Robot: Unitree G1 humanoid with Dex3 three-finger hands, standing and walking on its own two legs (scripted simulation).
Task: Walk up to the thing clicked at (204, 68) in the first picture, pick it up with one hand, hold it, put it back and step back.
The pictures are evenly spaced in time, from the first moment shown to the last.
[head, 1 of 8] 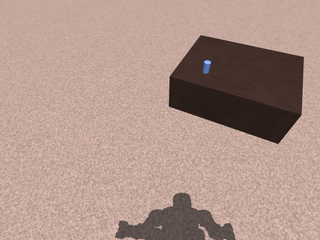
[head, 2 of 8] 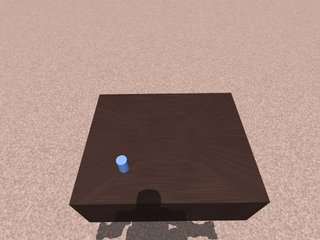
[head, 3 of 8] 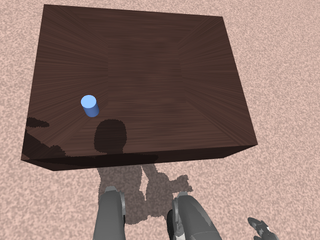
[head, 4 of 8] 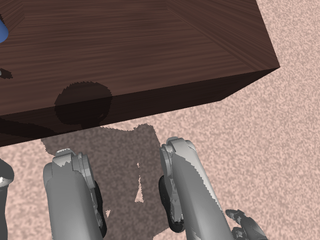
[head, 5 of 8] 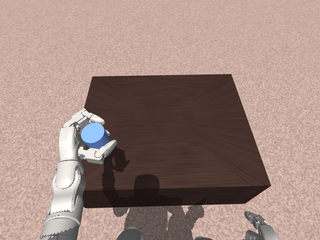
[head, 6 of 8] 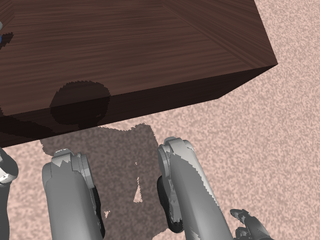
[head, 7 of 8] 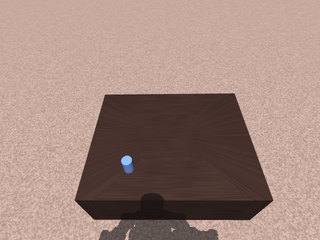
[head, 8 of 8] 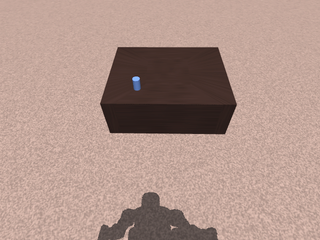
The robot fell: no
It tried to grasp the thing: yes
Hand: left
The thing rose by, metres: 0.42
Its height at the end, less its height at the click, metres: +0.00
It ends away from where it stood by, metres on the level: 0.02
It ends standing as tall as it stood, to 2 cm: yes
